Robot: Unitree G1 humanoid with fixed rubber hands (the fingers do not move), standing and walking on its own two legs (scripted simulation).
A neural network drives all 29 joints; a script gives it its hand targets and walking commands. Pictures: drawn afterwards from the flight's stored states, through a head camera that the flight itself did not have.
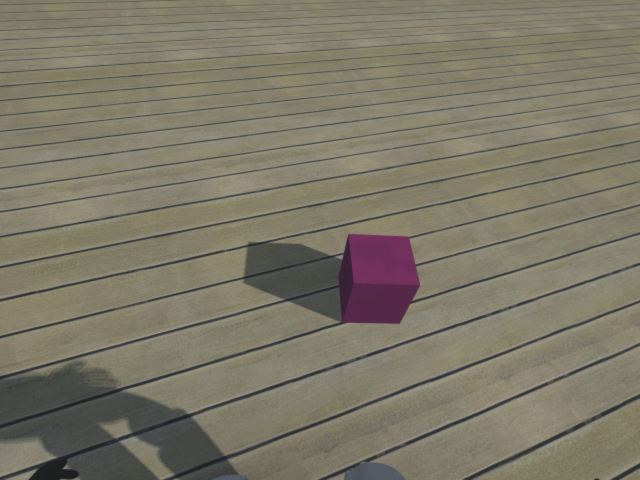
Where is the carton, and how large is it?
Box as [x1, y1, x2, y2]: [338, 234, 419, 323]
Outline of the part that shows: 348,234 338,276 342,322 399,323 419,286 408,236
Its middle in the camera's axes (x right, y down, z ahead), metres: +0.19 +0.13 +1.35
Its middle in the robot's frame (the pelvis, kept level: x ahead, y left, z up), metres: +0.84 -0.23 -0.62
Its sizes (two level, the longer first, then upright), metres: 0.210 0.200 0.250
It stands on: the floor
